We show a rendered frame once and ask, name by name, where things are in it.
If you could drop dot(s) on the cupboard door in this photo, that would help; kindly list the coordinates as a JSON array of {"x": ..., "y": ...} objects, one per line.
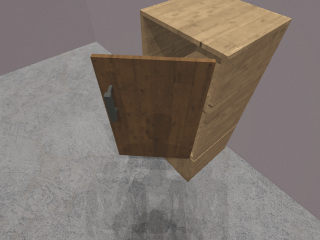
[{"x": 160, "y": 101}]

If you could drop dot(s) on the handle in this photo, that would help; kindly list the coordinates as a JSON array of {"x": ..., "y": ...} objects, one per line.
[{"x": 112, "y": 110}]

